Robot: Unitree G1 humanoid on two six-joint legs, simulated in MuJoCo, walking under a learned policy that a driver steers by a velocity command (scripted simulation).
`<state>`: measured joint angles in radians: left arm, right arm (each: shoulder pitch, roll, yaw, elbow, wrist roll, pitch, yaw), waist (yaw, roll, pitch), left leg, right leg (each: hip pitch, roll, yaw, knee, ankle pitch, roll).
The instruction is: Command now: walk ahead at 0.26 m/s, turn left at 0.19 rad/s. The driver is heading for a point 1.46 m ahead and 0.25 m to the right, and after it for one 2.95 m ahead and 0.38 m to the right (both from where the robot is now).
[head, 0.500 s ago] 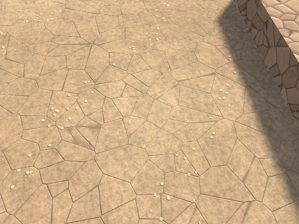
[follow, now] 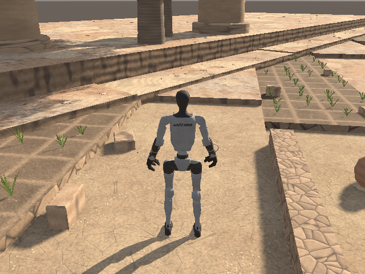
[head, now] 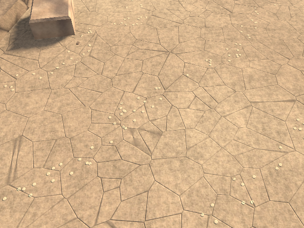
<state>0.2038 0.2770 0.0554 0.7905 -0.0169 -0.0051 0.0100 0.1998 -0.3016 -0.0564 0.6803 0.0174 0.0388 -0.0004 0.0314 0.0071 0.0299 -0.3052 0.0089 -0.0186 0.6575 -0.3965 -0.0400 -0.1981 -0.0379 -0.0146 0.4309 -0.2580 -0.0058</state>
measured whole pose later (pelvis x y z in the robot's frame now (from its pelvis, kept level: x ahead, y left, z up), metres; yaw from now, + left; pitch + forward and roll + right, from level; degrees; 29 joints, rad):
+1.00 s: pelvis +0.22 +0.02 +0.01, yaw +1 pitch +1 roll -1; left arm 0.06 0.30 0.06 0.82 -0.02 -0.06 -0.04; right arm 0.48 -0.23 -0.04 0.88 0.00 -0.07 -0.02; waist -0.08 -0.03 0.00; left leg 0.02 0.02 0.02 0.21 -0.26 0.01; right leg -0.59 -0.06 0.00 0.75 -0.09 0.00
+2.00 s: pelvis +0.77 +0.02 +0.01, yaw +1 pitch +1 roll +2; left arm 0.13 0.30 0.05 0.86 -0.01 -0.06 0.00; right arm 0.33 -0.26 -0.05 0.87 0.00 -0.09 0.02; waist -0.05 -0.04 0.03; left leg -0.10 -0.07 0.05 0.23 -0.15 0.07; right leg -0.65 -0.13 0.05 0.88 -0.12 0.00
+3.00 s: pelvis +1.33 -0.01 +0.00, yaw -12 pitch +0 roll +2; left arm 0.24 0.31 0.09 0.84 -0.03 -0.02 0.01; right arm 0.22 -0.25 -0.07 0.88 -0.01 -0.10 0.01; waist -0.02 -0.05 0.04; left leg -0.17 -0.01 0.14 0.33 -0.17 0.03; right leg -0.60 -0.10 0.05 1.10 -0.28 -0.02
